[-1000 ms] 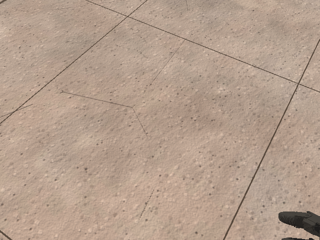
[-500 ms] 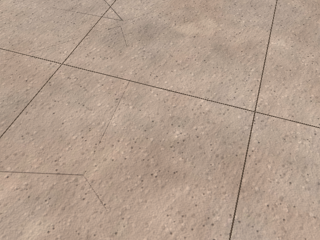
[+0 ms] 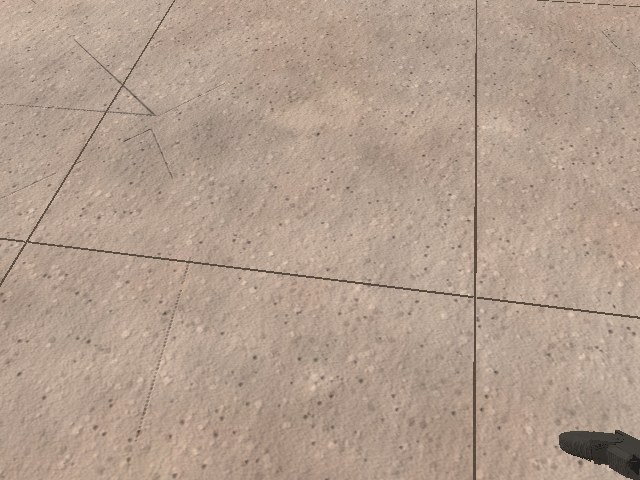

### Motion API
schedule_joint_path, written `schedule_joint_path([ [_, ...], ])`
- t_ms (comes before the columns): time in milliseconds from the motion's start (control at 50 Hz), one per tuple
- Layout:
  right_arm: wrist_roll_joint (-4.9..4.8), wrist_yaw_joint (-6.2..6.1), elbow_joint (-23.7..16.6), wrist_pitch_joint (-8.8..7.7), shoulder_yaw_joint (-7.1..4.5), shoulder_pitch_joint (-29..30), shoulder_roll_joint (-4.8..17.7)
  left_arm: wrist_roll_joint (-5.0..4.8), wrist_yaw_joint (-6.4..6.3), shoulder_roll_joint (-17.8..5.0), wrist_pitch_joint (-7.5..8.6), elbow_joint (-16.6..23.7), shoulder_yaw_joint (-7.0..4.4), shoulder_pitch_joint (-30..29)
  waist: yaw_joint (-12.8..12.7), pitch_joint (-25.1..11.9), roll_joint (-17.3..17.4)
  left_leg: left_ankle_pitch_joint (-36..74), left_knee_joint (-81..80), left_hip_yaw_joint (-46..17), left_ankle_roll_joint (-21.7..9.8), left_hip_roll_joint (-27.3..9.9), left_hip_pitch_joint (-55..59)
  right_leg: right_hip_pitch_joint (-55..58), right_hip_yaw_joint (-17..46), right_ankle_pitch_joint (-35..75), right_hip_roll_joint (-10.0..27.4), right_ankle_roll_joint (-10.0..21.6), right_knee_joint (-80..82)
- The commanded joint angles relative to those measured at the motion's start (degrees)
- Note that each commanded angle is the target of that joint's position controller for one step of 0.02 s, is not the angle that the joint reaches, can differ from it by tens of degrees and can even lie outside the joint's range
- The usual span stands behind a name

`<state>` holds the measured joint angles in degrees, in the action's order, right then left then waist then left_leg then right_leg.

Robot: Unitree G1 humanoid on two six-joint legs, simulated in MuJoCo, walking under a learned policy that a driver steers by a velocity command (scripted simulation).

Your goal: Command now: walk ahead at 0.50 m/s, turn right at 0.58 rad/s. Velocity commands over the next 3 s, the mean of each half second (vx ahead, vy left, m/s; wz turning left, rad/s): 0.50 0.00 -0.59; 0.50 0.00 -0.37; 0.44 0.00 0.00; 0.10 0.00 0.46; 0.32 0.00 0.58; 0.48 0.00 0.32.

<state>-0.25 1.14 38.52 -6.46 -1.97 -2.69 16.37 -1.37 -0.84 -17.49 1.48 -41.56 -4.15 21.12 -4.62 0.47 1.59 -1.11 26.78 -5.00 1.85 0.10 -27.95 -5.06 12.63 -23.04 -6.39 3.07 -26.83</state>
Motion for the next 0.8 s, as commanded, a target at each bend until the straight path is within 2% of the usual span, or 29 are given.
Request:
schedule_joint_path([
  [20,0.94,-0.81,-1.6,-1.63,-4.35,-11.5,11.0,0.69,0.10,-3.7,0.62,4.4,-0.56,-2.5,9.3,-10.0,-5.2,-4.4,-1.1,-5.2,-5.8,-7.4,25.9,-9.5,7.1,16.3,8.6,3.5,-13.5],
  [40,1.96,-1.05,-0.1,-0.96,-5.69,-18.3,16.1,-0.27,0.11,0.1,1.12,6.0,0.67,4.2,8.1,-18.5,10.2,-16.1,-4.0,-28.0,-14.7,-20.6,46.3,-28.0,-1.6,-1.4,0.2,-0.9,-32.8],
  [60,0.48,-0.54,0.7,-0.45,-5.23,-19.4,13.1,-0.81,0.02,-3.6,1.35,6.0,0.42,5.2,8.2,-17.9,15.3,-29.9,-8.9,-41.8,-16.8,-24.7,47.4,-38.1,-2.5,-10.9,3.1,-1.8,-43.2],
  [80,0.13,-0.68,-0.1,-0.17,-4.10,-16.6,9.1,-0.81,0.02,-8.0,1.11,5.6,-0.81,0.9,9.4,-10.1,8.6,-32.6,-10.2,-34.6,-14.3,-22.3,40.9,-40.9,-2.1,-5.9,5.8,-2.3,-47.2],
  [100,0.48,-0.86,-0.5,0.30,-3.53,-14.0,7.5,-0.23,-0.03,-8.4,0.78,6.2,-1.05,-2.9,9.1,-5.5,4.6,-26.0,-10.3,-26.1,-12.3,-19.9,34.5,-40.1,-4.3,-1.7,7.7,-2.6,-47.4],
  [120,0.70,-0.91,-0.1,0.55,-3.03,-12.0,6.2,0.33,0.13,-7.7,0.73,7.0,-1.16,-5.2,8.3,-1.9,3.3,-18.9,-11.6,-19.8,-11.8,-17.4,28.8,-39.1,-4.7,1.4,9.2,-2.8,-44.9],
  [160,1.04,-1.12,0.6,0.39,-2.56,-10.4,4.9,-0.14,0.74,-5.9,0.26,7.3,-1.21,-5.0,6.4,0.0,5.7,-11.7,-14.3,-11.7,-11.0,-14.5,22.8,-35.1,-5.6,4.6,11.7,-2.9,-41.7],
  [200,0.61,-1.10,1.6,-0.03,-2.86,-10.6,5.4,-0.28,1.01,-3.8,-0.32,7.8,-0.81,-5.5,6.0,0.5,5.4,-7.4,-16.4,-6.9,-11.9,-14.4,21.2,-35.0,-6.8,6.1,12.4,-3.4,-39.3],
  [260,0.70,-1.18,3.2,-0.16,-3.60,-11.1,7.5,0.15,1.15,-2.7,-0.52,9.2,-0.39,-8.5,6.2,1.1,3.1,-0.7,-17.9,-1.7,-13.2,-15.4,22.6,-37.5,-6.9,11.4,13.0,-4.3,-33.0],
  [300,0.62,-1.25,3.9,0.14,-3.73,-10.8,8.3,0.10,1.68,-2.4,-0.24,9.4,-0.19,-10.4,6.7,1.2,2.5,2.7,-17.9,2.8,-12.4,-14.6,23.7,-36.9,-7.9,17.3,13.0,-4.3,-26.9],
  [360,0.24,-1.48,5.2,0.75,-3.87,-12.2,9.4,0.11,2.77,-1.2,0.38,10.6,0.35,-15.9,8.7,2.6,1.9,4.6,-17.8,8.2,-11.0,-13.8,24.7,-34.2,-11.0,24.0,12.0,-3.4,-17.5],
  [400,-0.23,-1.49,6.3,1.27,-4.10,-13.9,10.4,-0.05,3.48,-1.0,0.46,11.8,0.50,-19.0,9.7,3.7,1.7,5.3,-17.4,10.1,-10.4,-14.6,27.0,-33.4,-12.6,24.0,11.5,-2.5,-13.5],
  [440,-0.85,-1.44,7.0,1.93,-4.45,-14.7,11.4,-0.14,4.07,-1.6,0.39,12.9,0.27,-20.6,9.5,4.4,1.9,9.9,-15.6,11.6,-9.6,-15.9,30.3,-32.8,-14.0,20.8,10.7,-1.0,-10.7],
  [480,-1.42,-1.71,7.2,2.61,-4.99,-14.4,13.1,0.23,4.30,-3.4,0.14,13.3,-0.63,-19.0,7.3,2.3,3.4,27.4,-9.4,13.9,-8.4,-16.1,32.7,-27.7,-16.9,15.0,7.7,1.4,-9.3],
  [500,-1.68,-1.95,7.1,3.01,-5.29,-14.2,14.0,0.43,4.20,-4.9,-0.13,12.7,-1.50,-15.3,4.8,-0.3,4.2,37.0,-3.0,15.0,-7.8,-15.8,33.1,-22.2,-18.4,12.4,5.5,2.8,-9.0],
  [520,-1.91,-2.18,6.9,3.38,-5.22,-13.4,13.9,0.34,3.83,-7.2,-0.36,10.6,-2.97,-7.2,-0.1,-4.6,3.3,40.4,7.7,16.8,-6.5,-14.3,30.1,-11.1,-19.3,14.7,3.0,4.8,-5.7],
  [540,-1.09,-2.44,6.3,3.22,-4.43,-14.0,12.0,0.10,2.80,-10.8,-0.91,7.9,-4.89,3.1,-4.8,-9.7,0.0,29.8,23.1,17.0,-4.3,-12.3,18.4,6.5,-14.0,16.6,4.4,7.4,-4.5],
  [560,1.93,-1.71,3.1,2.21,-1.67,-18.7,3.4,-0.58,1.94,-17.7,-0.81,7.8,-5.74,2.7,1.4,-13.2,-16.8,-25.1,44.2,15.3,-0.7,-2.2,-7.9,25.7,15.8,12.1,20.0,16.4,-1.8],
  [580,0.41,-0.91,1.9,0.04,-1.54,-15.4,6.4,-0.18,2.31,-15.0,0.35,10.0,-4.65,4.3,-1.5,-24.1,-13.4,-33.8,54.0,0.9,-0.6,1.9,-15.5,30.5,37.1,0.9,26.3,22.4,8.1],
  [600,-1.94,-0.39,0.2,-1.12,-2.58,-9.3,10.1,0.37,2.60,-11.2,1.25,9.1,-3.52,2.8,-2.9,-16.3,-9.0,-27.9,53.6,-0.9,-1.6,-1.4,-20.6,26.1,29.1,2.8,24.3,18.7,9.8],
  [620,-1.84,-0.45,-0.4,-1.81,-2.10,-7.7,9.3,0.28,2.54,-9.8,1.73,8.8,-3.03,0.0,-0.8,-10.2,-6.0,-22.7,48.5,-0.3,-2.3,-3.7,-19.4,17.7,21.6,7.4,21.8,16.6,9.9],
  [640,-0.51,-0.85,0.7,-1.89,-2.12,-8.1,8.9,0.49,2.42,-7.8,1.83,9.1,-2.32,-4.2,2.0,-6.7,-2.5,-19.6,43.5,0.0,-2.1,-5.9,-15.7,9.6,15.6,14.3,19.7,14.7,10.0],
  [660,0.22,-0.89,1.4,-1.33,-2.48,-9.3,9.5,1.19,2.24,-6.0,1.96,9.8,-1.62,-6.8,4.0,-5.2,-3.3,-17.5,40.2,-0.1,-1.7,-7.3,-11.3,3.8,11.5,21.4,18.2,14.0,10.9],
  [680,0.35,-0.74,1.9,-0.58,-2.56,-10.4,9.3,1.60,2.06,-5.5,2.04,9.9,-1.31,-8.0,5.2,-4.7,-4.1,-16.5,38.7,0.2,-1.1,-7.6,-8.5,0.3,9.7,24.8,17.6,13.9,12.2],
  [700,0.59,-0.68,2.3,0.03,-2.38,-11.1,8.3,1.50,1.90,-5.5,2.30,9.4,-1.26,-8.1,5.7,-4.5,-4.0,-15.9,36.8,1.0,-0.3,-7.7,-7.2,-2.1,8.0,28.4,17.4,14.3,13.0],
  [740,0.94,-0.75,2.2,0.93,-1.78,-9.8,6.3,1.25,1.42,-6.5,2.70,7.7,-1.37,-6.8,5.6,-2.8,-3.7,-12.5,31.7,2.2,1.2,-7.5,-6.7,-5.9,3.6,31.7,16.4,14.2,14.6],
  [800,0.87,-0.52,0.9,1.07,-0.93,-3.8,4.4,1.04,0.69,-7.4,2.67,5.9,-1.47,-5.0,3.3,-0.3,-4.3,-0.1,19.3,2.9,1.9,-6.6,-6.3,-7.6,-1.6,28.9,13.7,11.7,15.7],
])
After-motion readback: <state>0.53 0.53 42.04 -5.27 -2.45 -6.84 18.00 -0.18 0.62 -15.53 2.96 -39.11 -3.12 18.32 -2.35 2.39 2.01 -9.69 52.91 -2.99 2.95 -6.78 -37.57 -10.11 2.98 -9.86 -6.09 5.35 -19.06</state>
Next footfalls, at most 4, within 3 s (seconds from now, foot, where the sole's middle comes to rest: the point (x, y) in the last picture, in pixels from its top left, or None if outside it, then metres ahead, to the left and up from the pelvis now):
0.02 left None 0.18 0.13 -0.77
0.54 right None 0.40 -0.18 -0.77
1.04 left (415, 357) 0.76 -0.11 -0.77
1.52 right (553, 314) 0.90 -0.44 -0.77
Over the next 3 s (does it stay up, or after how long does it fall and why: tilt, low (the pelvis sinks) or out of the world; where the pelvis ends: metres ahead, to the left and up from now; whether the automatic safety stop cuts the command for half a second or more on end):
stays up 1.22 -0.20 0.00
